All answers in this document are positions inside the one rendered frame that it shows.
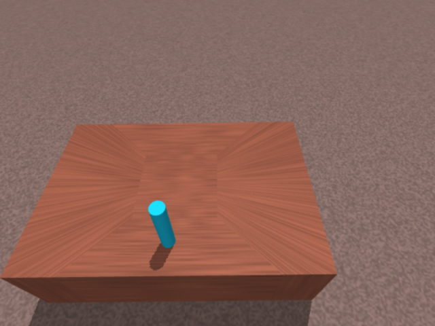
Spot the can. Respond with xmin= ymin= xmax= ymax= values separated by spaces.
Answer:
xmin=148 ymin=200 xmax=175 ymax=248

